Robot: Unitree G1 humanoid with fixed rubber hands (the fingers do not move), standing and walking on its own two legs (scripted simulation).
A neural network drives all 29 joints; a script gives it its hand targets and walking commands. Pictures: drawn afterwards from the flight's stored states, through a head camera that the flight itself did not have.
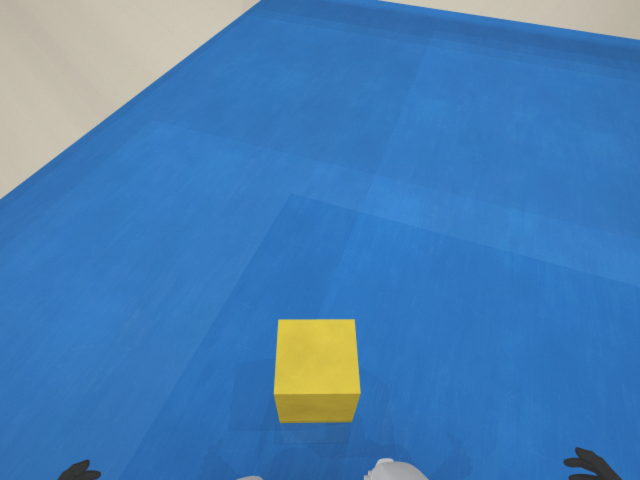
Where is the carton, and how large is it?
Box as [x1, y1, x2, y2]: [274, 319, 360, 422]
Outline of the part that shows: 278,320 274,397 279,421 351,421 360,393 354,319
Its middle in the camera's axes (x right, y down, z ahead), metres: -0.01 +0.37 +1.08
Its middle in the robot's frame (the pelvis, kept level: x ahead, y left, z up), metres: +0.49 +0.00 -0.60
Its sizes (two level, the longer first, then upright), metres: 0.210 0.200 0.250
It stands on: the floor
